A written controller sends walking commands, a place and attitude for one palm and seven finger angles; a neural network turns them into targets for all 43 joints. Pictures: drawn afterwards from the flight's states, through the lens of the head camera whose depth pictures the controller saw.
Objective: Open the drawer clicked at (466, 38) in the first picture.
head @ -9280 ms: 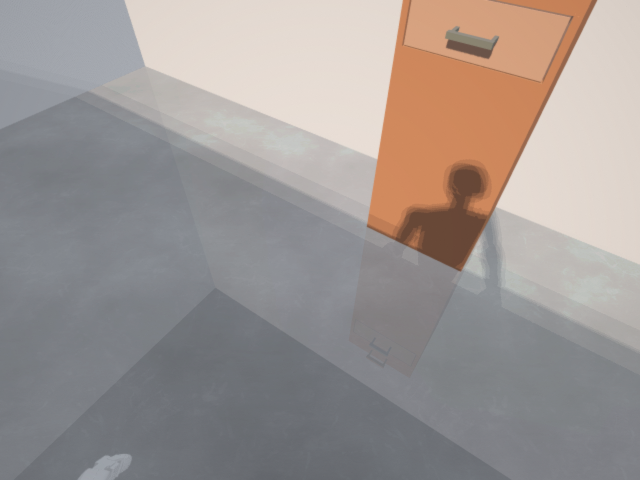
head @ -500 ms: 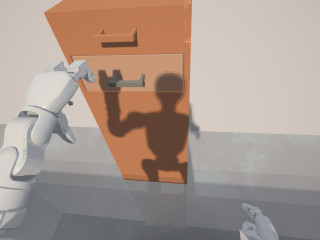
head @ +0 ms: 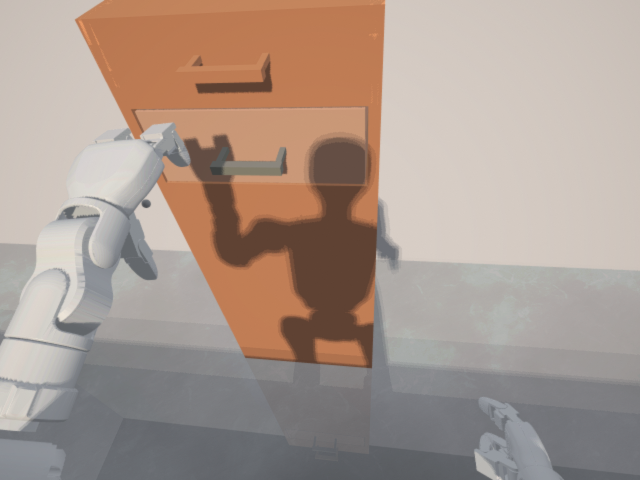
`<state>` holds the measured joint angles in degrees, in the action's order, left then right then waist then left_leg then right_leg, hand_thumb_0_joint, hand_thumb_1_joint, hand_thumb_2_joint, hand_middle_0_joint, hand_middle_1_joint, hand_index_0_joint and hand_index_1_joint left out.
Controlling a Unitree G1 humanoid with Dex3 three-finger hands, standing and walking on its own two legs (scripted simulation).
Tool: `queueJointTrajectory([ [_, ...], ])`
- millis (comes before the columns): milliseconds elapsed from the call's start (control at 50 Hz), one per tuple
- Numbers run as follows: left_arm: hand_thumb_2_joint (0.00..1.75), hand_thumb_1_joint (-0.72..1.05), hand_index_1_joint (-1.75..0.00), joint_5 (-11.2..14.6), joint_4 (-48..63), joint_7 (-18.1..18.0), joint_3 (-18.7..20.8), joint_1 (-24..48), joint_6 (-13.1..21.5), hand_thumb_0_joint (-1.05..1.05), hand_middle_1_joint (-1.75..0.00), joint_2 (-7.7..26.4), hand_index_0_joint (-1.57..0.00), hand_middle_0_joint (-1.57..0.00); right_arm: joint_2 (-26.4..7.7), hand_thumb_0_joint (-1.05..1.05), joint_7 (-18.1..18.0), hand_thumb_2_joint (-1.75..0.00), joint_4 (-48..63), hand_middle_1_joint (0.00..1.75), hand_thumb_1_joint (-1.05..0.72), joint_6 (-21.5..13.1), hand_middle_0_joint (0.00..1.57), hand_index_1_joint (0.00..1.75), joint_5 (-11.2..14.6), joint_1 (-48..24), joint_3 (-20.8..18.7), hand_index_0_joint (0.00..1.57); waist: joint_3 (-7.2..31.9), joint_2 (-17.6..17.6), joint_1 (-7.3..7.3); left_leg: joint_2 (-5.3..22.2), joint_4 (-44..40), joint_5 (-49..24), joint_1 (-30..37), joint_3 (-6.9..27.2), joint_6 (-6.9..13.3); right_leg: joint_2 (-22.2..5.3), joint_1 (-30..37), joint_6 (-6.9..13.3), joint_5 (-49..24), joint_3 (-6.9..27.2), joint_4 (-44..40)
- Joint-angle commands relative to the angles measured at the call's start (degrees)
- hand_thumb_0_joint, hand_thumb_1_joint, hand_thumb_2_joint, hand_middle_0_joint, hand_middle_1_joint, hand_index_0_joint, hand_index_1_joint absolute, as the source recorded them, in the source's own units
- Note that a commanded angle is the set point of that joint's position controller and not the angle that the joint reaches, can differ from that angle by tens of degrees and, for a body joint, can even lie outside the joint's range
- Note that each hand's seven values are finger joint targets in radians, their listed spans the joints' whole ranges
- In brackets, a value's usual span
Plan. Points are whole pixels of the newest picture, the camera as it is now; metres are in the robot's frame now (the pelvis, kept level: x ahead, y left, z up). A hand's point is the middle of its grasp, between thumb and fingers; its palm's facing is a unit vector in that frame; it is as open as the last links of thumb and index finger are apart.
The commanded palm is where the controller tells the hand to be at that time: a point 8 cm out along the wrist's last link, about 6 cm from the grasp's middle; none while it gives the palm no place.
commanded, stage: move the hooked fingers above the handle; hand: left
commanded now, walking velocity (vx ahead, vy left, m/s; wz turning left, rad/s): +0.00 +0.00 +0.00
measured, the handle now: (249, 160) +0.57 +0.20 +0.09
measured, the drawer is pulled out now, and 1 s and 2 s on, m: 0.00 0.00 0.00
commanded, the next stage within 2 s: none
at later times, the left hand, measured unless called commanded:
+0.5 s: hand (205, 191) +0.42 +0.21 +0.15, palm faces -0.03 -0.01 -1.00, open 13.9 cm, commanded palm +0.41 +0.21 +0.23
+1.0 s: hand (245, 179) +0.48 +0.18 +0.13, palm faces -0.14 +0.00 -0.99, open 13.9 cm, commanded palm +0.48 +0.20 +0.21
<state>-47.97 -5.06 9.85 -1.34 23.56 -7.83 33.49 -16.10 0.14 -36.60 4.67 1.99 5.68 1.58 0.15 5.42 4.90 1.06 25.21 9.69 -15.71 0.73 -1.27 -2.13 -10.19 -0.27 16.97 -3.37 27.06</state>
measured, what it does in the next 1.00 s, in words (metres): stands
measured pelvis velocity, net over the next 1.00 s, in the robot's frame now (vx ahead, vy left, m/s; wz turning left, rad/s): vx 0.03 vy -0.01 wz -0.02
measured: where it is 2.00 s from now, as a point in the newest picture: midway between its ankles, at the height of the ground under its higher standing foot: outside the picture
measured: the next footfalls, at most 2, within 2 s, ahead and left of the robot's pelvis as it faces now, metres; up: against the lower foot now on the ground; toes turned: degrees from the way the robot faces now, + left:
none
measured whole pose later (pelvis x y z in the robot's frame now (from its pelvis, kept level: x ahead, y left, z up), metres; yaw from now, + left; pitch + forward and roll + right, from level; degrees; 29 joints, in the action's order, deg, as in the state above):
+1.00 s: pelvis +0.03 -0.01 -0.01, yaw -1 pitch +7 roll +1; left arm -51.6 -35.3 11.1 -10.5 44.1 -1.6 30.4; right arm -16.4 -2.7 -38.7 8.6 2.7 14.2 -1.3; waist 3.0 3.5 -1.4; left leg 1.6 29.9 14.0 -22.5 -0.1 -1.1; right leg -1.7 -17.2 0.2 20.9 -2.3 31.4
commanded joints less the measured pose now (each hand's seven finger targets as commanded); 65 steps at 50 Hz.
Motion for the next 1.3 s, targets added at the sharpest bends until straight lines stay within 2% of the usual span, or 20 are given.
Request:
queueJointTrajectory([
  [0,0.30,-0.50,-1.20,-1.7,15.3,1.1,-1.6,20.7,1.4,0.00,-1.20,6.7,-0.30,-0.30,-5.4,0.00,-0.4,-0.90,10.6,0.30,-0.90,-2.4,0.20,0.30,-0.2,-7.8,-2.3,0.20,18.8,-4.1,-2.57,-3.9,-0.2,-12.2,11.7,-2.2,3.1,2.8,-0.3,1.3,-15.4,0.6,-3.3],
  [100,0.30,-0.50,-1.20,-0.8,12.7,-1.5,9.3,25.4,5.2,0.00,-1.20,16.4,-0.30,-0.30,-5.8,0.00,-1.4,-0.90,8.6,0.30,-0.90,-2.2,0.20,0.30,-0.7,-5.1,-2.3,0.20,19.0,-5.6,-1.22,-3.3,-0.4,-14.4,11.0,-1.5,2.9,3.0,0.7,1.7,-16.0,-0.1,-2.9],
  [200,0.30,-0.50,-1.20,-0.9,6.0,-7.7,12.2,27.2,5.2,0.00,-1.20,15.7,-0.30,-0.30,-4.7,0.00,-0.5,-0.90,7.0,0.30,-0.90,-2.0,0.20,0.30,-0.5,-3.5,-2.8,0.20,20.0,-2.4,0.04,-2.7,0.2,-20.1,9.6,-1.7,2.1,3.4,1.7,2.4,-17.9,-0.7,-1.5],
  [280,0.30,-0.50,-1.20,-2.9,-1.1,-8.0,5.5,26.1,-0.2,0.00,-1.20,10.1,-0.30,-0.30,-5.7,0.00,0.4,-0.90,6.7,0.30,-0.90,-0.4,0.20,0.30,0.0,-3.4,-3.2,0.20,18.9,-3.6,-1.12,-2.4,0.4,-18.6,8.1,-3.1,2.0,3.1,-0.1,2.0,-18.4,-0.5,-1.0],
  [320,0.30,-0.50,-1.20,-4.0,-3.2,-5.8,-0.6,26.8,-3.1,0.00,-1.20,5.9,-0.30,-0.30,-6.1,0.00,0.5,-0.90,7.6,0.30,-0.90,0.4,0.20,0.30,0.6,-3.8,-3.2,0.20,18.2,-5.6,-2.47,-2.6,0.4,-15.9,7.7,-3.4,2.3,3.1,-1.3,1.8,-16.7,-0.3,-1.4],
  [400,0.30,-0.50,-1.20,-4.7,-2.7,-0.9,-7.0,31.1,-4.2,0.00,-1.20,3.2,-0.30,-0.30,-6.6,0.00,-0.6,-0.90,8.9,0.30,-0.90,1.1,0.20,0.30,1.0,-3.2,-3.2,0.20,18.6,-8.2,-4.98,-3.5,1.3,-12.8,8.7,-2.7,3.4,3.2,-3.1,1.5,-16.3,0.3,-1.6],
  [520,0.30,-0.50,-1.20,-2.6,3.1,-1.3,2.3,40.0,6.2,0.00,-1.20,13.1,-0.30,-0.30,-5.7,0.00,-2.7,-0.90,8.1,0.30,-0.90,-0.4,0.20,0.30,0.0,0.6,-3.6,0.20,25.0,-4.7,-4.29,-4.1,3.6,-17.6,11.9,-1.9,4.2,3.0,-1.0,1.7,-21.9,1.3,0.1],
  [540,0.30,-0.50,-1.20,-2.5,0.8,-2.8,6.5,38.8,7.5,0.00,-1.20,16.1,-0.30,-0.30,-5.7,0.00,-2.9,-0.90,7.2,0.30,-0.90,-0.3,0.20,0.30,-0.2,1.6,-3.9,0.20,24.0,-4.6,-3.92,-3.8,3.9,-19.3,11.4,-2.0,4.0,3.2,-0.7,1.9,-23.2,1.0,0.4],
  [600,0.30,-0.50,-1.20,-2.0,-5.6,-7.2,10.2,40.0,9.2,0.00,-1.20,17.5,-0.30,-0.30,-5.4,0.00,-2.5,-0.90,5.8,0.30,-0.90,-0.2,0.20,0.30,-0.2,2.9,-3.8,0.20,22.2,-3.5,-2.93,-3.7,4.0,-20.7,7.9,-2.4,3.3,3.4,0.0,2.1,-23.5,0.4,0.5],
  [680,0.30,-0.50,-1.20,-4.4,-17.9,-11.6,7.1,41.1,4.9,0.00,-1.20,14.3,-0.30,-0.30,-5.6,0.00,-1.8,-0.90,3.8,0.30,-0.90,0.7,0.20,0.30,0.1,3.3,-4.0,0.20,19.5,-4.0,-3.33,-3.0,3.5,-18.8,4.7,-3.9,2.5,3.5,-1.8,2.0,-22.3,0.0,0.7],
  [740,0.30,-0.50,-1.20,-7.6,-22.1,-10.7,3.9,40.8,0.6,0.00,-1.20,13.7,-0.30,-0.30,-6.7,0.00,-1.4,-0.90,4.7,0.30,-0.90,1.6,0.20,0.30,0.2,3.3,-4.4,0.20,23.7,-4.8,-3.62,-3.1,3.9,-18.4,4.0,-4.6,2.9,3.2,0.1,1.8,-24.0,0.8,1.2],
  [800,0.30,-0.50,-1.20,-7.2,-23.3,-6.0,-6.7,42.7,-1.5,0.00,-1.20,3.5,-0.30,-0.30,-6.8,0.00,-1.5,-0.90,5.8,0.30,-0.90,2.4,0.20,0.30,0.8,4.0,-5.1,0.20,23.2,-9.1,-7.16,-3.2,4.8,-16.9,5.5,-4.4,3.9,3.2,-2.4,1.2,-24.9,1.0,0.6],
  [900,0.30,-0.50,-1.20,-3.8,-15.9,0.3,-7.4,50.4,5.4,0.00,-1.20,5.4,-0.30,-0.30,-7.3,0.00,-3.4,-0.90,5.9,0.30,-0.90,2.0,0.20,0.30,0.6,5.8,-5.3,0.20,23.6,-9.0,-9.43,-4.3,6.1,-16.5,7.8,-3.3,5.0,3.0,-3.7,0.9,-27.9,2.2,0.8],
  [960,0.30,-0.50,-1.20,-3.6,-18.3,-1.7,0.8,53.6,11.3,0.00,-1.20,13.2,-0.30,-0.30,-6.9,0.00,-4.3,-0.90,4.2,0.30,-0.90,1.7,0.20,0.30,0.4,8.5,-5.5,0.20,23.8,-6.5,-8.20,-4.0,6.4,-16.2,7.3,-2.8,4.7,3.2,-4.8,1.2,-25.6,2.5,1.4],
  [980,0.30,-0.50,-1.20,-3.7,-19.0,-3.1,1.6,55.3,12.8,0.00,-1.20,13.5,-0.30,-0.30,-6.5,0.00,-4.3,-0.90,3.7,0.30,-0.90,1.6,0.20,0.30,0.4,9.5,-5.6,0.20,23.5,-5.7,-8.26,-3.9,6.6,-16.5,6.9,-2.6,4.5,3.4,-5.7,1.4,-24.7,2.3,1.6],
  [1020,0.30,-0.50,-1.20,-4.4,-22.1,-7.4,7.6,56.8,14.3,0.00,-1.20,19.6,-0.30,-0.30,-6.6,0.00,-4.2,-0.90,2.7,0.30,-0.90,1.2,0.20,0.30,0.2,10.9,-5.7,0.20,23.7,-5.2,-7.36,-3.5,6.9,-16.8,4.0,-2.7,4.1,3.6,-5.4,1.6,-23.9,2.3,2.2],
  [1080,0.30,-0.50,-1.20,-6.7,-28.2,-14.1,8.9,56.8,12.4,0.00,-1.20,20.4,-0.30,-0.30,-5.9,0.00,-3.6,-0.90,2.0,0.30,-0.90,0.9,0.20,0.30,0.1,11.7,-5.3,0.20,25.1,-2.8,-6.31,-3.1,7.3,-18.5,0.6,-3.4,3.1,3.9,-5.2,2.0,-23.8,1.7,3.8],
  [1140,0.30,-0.50,-1.20,-9.6,-36.0,-18.0,7.7,55.9,6.5,0.00,-1.20,21.2,-0.30,-0.30,-6.6,0.00,-2.9,-0.90,1.6,0.30,-0.90,1.0,0.20,0.30,0.1,11.8,-5.2,0.20,27.7,-2.2,-5.74,-2.8,7.4,-18.0,-1.7,-4.8,2.6,3.8,-3.3,1.7,-24.5,1.8,4.2],
  [1200,0.30,-0.50,-1.20,-11.4,-42.0,-16.1,6.9,54.7,1.3,0.00,-1.20,21.4,-0.30,-0.30,-7.5,0.00,-2.5,-0.90,1.7,0.30,-0.90,1.9,0.20,0.30,-0.1,12.1,-5.6,0.20,32.2,-4.0,-5.90,-2.6,7.7,-19.8,-1.2,-5.7,3.1,3.8,0.1,1.4,-28.4,2.0,4.4],
  [1280,0.30,-0.50,-1.20,-10.6,-45.8,-11.4,6.4,52.0,-0.4,0.00,-1.20,22.7,-0.30,-0.30,-8.3,0.00,-3.6,-0.90,2.3,0.30,-0.90,3.8,0.20,0.30,0.7,11.6,-5.1,0.20,25.5,-10.5,-6.46,-2.5,5.6,-14.0,-4.5,-6.2,3.7,3.3,-0.2,0.2,-26.2,2.2,2.3],
])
